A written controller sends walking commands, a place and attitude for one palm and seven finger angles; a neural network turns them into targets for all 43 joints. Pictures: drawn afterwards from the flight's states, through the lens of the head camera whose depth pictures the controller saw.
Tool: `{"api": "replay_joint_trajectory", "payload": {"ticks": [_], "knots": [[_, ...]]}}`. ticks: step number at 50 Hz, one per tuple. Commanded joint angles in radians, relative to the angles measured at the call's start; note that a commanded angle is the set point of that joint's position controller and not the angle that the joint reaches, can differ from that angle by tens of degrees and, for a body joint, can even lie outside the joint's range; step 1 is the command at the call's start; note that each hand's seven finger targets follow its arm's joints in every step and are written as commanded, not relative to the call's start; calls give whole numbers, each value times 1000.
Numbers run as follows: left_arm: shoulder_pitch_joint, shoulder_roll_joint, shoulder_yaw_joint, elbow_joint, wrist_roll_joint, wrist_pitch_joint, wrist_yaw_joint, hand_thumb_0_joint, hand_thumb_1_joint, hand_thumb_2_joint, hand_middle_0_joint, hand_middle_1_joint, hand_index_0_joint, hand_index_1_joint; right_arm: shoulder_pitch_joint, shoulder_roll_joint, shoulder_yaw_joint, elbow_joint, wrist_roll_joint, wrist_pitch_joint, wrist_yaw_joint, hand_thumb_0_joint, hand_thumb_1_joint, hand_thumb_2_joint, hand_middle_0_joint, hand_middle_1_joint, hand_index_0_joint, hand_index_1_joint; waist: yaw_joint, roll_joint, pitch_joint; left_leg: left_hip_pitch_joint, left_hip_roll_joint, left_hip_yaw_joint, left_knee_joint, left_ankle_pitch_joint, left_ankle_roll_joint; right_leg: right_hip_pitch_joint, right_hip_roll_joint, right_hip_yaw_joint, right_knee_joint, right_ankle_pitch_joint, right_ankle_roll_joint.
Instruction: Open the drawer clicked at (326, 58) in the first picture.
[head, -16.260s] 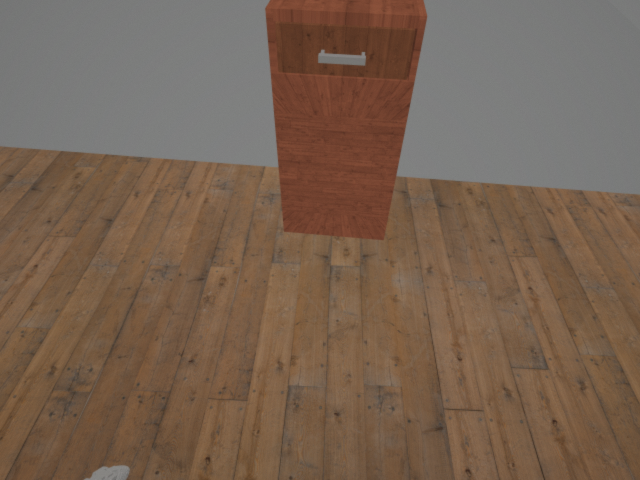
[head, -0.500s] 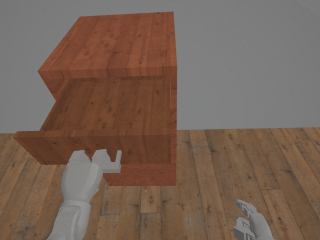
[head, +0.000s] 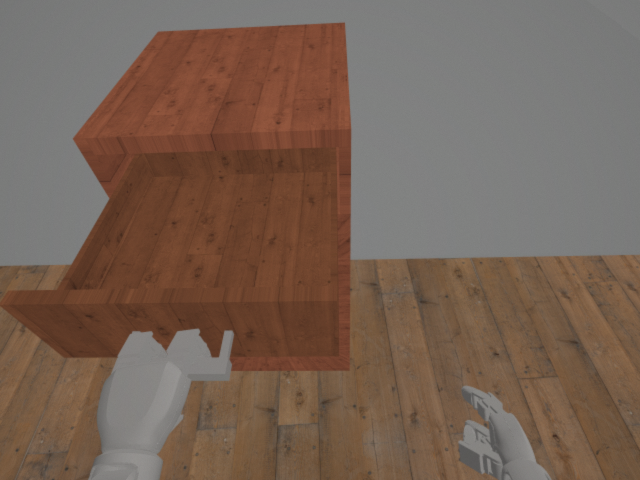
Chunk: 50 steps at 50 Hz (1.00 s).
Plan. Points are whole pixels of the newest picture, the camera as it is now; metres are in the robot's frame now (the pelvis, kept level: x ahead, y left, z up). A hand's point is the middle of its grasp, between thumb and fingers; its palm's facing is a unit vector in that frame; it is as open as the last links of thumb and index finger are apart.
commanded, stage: pull the drawer open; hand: left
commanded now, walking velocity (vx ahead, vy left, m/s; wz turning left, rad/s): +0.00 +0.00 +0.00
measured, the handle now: (177, 354) +0.25 +0.21 +0.04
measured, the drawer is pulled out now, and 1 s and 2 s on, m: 0.29 0.30 0.30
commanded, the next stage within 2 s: open the thumb to release the handle in 0.26 s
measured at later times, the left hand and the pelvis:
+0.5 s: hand (163, 413) +0.19 +0.21 +0.02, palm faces +0.08 -0.11 -0.99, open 5.8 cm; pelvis -0.01 +0.00 -0.01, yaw +1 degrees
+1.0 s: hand (163, 415) +0.19 +0.21 +0.02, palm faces +0.05 -0.12 -0.99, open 13.4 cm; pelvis -0.02 +0.00 +0.00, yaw +2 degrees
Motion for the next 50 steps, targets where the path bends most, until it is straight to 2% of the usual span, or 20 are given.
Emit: {"api": "replay_joint_trajectory", "payload": {"ticks": [1, 7, 10, 13, 15, 17, 18, 19, 21, 23, 28, 32, 34, 38, 40, 42, 44, 47, 48, 50], "knots": [[131, 111, 95, -225, -8, -9, 52, 0, 900, 900, -400, -1350, -400, -1350, -142, -86, -35, -175, -4, -51, 4, 0, -900, -900, 200, 300, 200, 300, 47, -42, -135, 56, -73, -20, -44, 379, 36, 98, 32, 26, -80, 440, -14], [196, 120, 108, -260, -11, -23, 68, 0, 900, 900, -400, -1350, -400, -1350, -139, -89, -34, -191, -9, -47, 14, 0, -900, -900, 200, 300, 200, 300, 48, -54, -136, 46, -73, -30, -24, 357, 36, 74, 36, 37, -72, 399, -20], [204, 89, 69, -271, -7, -24, 70, 0, 900, 900, -400, -1350, -400, -1350, -132, -85, -36, -195, -13, -52, 22, 0, -900, -900, 200, 300, 200, 300, 44, -49, -145, 47, -71, -29, -9, 362, 39, 51, 33, 38, -58, 402, -18], [254, 117, 104, -270, -14, -24, 76, 0, 900, 900, -400, -1350, -400, -1350, -131, -85, -32, -201, -11, -53, 22, 0, -900, -900, 200, 300, 200, 300, 51, -74, -153, 34, -72, -30, 1, 369, 38, 65, 31, 46, -49, 437, -17], [259, 103, 95, -272, -17, -23, 76, 0, 900, 900, -400, -1350, -400, -1350, -131, -85, -32, -200, -10, -52, 23, 0, -900, -900, 200, 300, 200, 300, 49, -70, -142, 24, -72, -30, 2, 373, 39, 65, 30, 44, -44, 459, -15], [256, 136, 128, -285, -20, -19, 81, 0, 900, 900, -400, -1350, -400, -1350, -135, -90, -33, -201, -7, -46, 20, 0, -900, -900, 200, 300, 200, 300, 51, -40, -157, 26, -72, -29, 1, 379, 36, 77, 32, 52, -48, 460, -18], [-116, 142, 97, -255, 14, -3, 93, 0, 900, 900, -400, -1350, -400, -1350, -142, -108, -30, -159, -21, -32, 3, 0, -900, -900, 200, 300, 200, 300, -27, -56, -115, 22, -75, -43, 8, 297, 36, -19, 27, 60, -59, 384, -14], [-107, 133, 127, -221, 20, 0, 104, 0, 830, 870, -395, -1342, -395, -1342, -126, -92, -44, -169, -21, -37, -7, 0, -900, -900, 200, 300, 200, 300, 5, -46, -127, 26, -70, -40, -2, 271, 40, -4, 28, 33, -66, 330, -14], [-15, 126, 125, -170, 10, 12, 106, 0, 690, 810, -385, -1327, -385, -1327, -125, -90, -42, -170, -12, -50, -19, 0, -900, -900, 200, 300, 200, 300, 24, -58, -160, 37, -76, -30, -7, 280, 41, 35, 29, 27, -72, 355, -13], [-41, 108, 94, -182, -5, 26, 95, 0, 550, 750, -375, -1313, -375, -1313, -133, -91, -42, -164, -6, -50, -28, 0, -900, -900, 200, 300, 200, 300, 23, -63, -191, 56, -78, -28, -15, 304, 42, 70, 26, 23, -74, 388, -10], [-63, 132, 94, -129, -1, 37, 55, 0, 200, 600, -350, -1275, -350, -1275, -155, -90, -26, -149, -1, -48, -46, 0, -900, -900, 200, 300, 200, 300, 31, -102, -119, 42, -82, -23, -46, 260, 43, 75, 23, 25, -112, 341, -2], [-147, 141, 94, -125, 8, 30, 42, 0, -80, 480, -330, -1245, -330, -1245, -159, -90, -26, -143, -1, -46, -54, 0, -900, -900, 200, 300, 200, 300, 29, -50, -108, 67, -82, -25, -68, 237, 41, 69, 26, 24, -141, 261, -9], [-160, 103, 54, -114, 2, 27, 34, 0, -220, 420, -320, -1230, -320, -1230, -157, -84, -24, -144, 0, -49, -55, 0, -900, -900, 200, 300, 200, 300, 28, -67, -109, 69, -83, -25, -74, 226, 45, 72, 22, 13, -145, 249, -6], [-225, 105, 51, -89, 10, 23, 29, 0, -500, 300, -300, -1200, -300, -1200, -159, -84, -22, -135, -3, -51, -60, 0, -900, -900, 200, 300, 200, 300, 24, -65, -93, 76, -83, -24, -88, 208, 43, 65, 23, 10, -164, 209, -5], [-219, 92, 37, -81, 8, 18, 25, 0, -500, 300, -300, -1200, -300, -1200, -158, -82, -25, -134, -2, -54, -59, 0, -900, -900, 200, 300, 200, 300, 27, -75, -94, 81, -82, -27, -94, 217, 44, 71, 24, 4, -164, 220, -6], [-228, 125, 70, -83, 12, 16, 26, 0, -500, 300, -300, -1200, -300, -1200, -158, -88, -25, -131, -3, -51, -62, 0, -900, -900, 200, 300, 200, 300, 31, -71, -118, 85, -84, -25, -97, 225, 39, 91, 26, 14, -168, 224, -7], [-237, 80, 20, -97, 13, 13, 21, 0, -500, 300, -300, -1200, -300, -1200, -155, -81, -26, -133, -3, -53, -55, 0, -900, -900, 200, 300, 200, 300, 26, -55, -108, 93, -82, -25, -96, 231, 42, 79, 21, 6, -167, 228, -7], [-225, 127, 74, -68, 11, 11, 21, 0, -500, 300, -300, -1200, -300, -1200, -160, -87, -23, -131, -2, -52, -60, 0, -900, -900, 200, 300, 200, 300, 32, -80, -93, 74, -83, -25, -104, 220, 38, 90, 25, 11, -175, 222, -7], [-205, 78, 28, -34, 18, 11, 19, 0, -500, 300, -300, -1200, -300, -1200, -159, -81, -20, -131, -3, -54, -57, 0, -900, -900, 200, 300, 200, 300, 30, -78, -69, 66, -84, -22, -98, 207, 40, 67, 23, 9, -174, 202, -5], [-245, 87, 32, -54, 19, 5, 21, 0, -500, 300, -300, -1200, -300, -1200, -155, -85, -26, -129, -3, -53, -55, 0, -900, -900, 200, 300, 200, 300, 28, -65, -86, 70, -81, -26, -105, 207, 40, 69, 25, 3, -168, 201, -8]]}}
